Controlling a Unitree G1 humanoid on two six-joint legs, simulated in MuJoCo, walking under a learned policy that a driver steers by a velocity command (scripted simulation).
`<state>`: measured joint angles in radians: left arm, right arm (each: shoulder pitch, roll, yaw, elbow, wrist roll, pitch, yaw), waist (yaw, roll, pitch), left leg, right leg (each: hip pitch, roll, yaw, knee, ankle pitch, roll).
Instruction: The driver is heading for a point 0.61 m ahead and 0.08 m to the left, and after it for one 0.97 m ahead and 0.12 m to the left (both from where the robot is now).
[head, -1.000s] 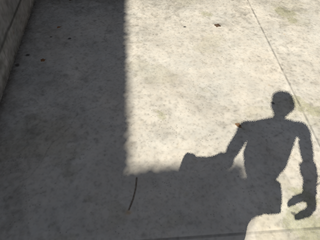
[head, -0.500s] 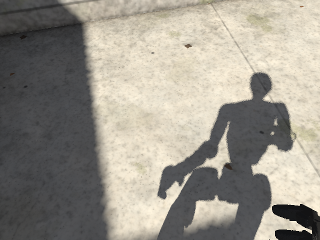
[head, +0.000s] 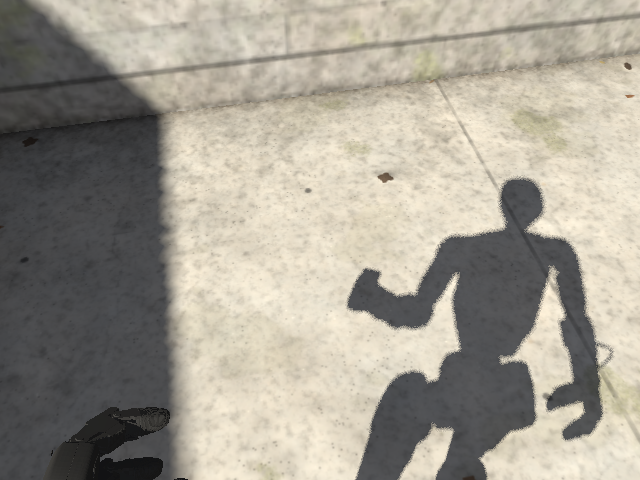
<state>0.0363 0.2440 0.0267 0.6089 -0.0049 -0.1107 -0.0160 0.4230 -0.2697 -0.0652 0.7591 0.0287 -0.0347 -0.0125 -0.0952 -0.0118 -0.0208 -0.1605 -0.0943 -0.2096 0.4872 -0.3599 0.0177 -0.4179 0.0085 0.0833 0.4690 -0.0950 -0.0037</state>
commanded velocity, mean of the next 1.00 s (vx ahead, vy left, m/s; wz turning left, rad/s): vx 0.50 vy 0.00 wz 0.24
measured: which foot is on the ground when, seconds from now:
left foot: down 0.00-0.00, up 0.02-0.50, down 0.52-1.00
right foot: down 0.00-0.50, up 0.52-1.00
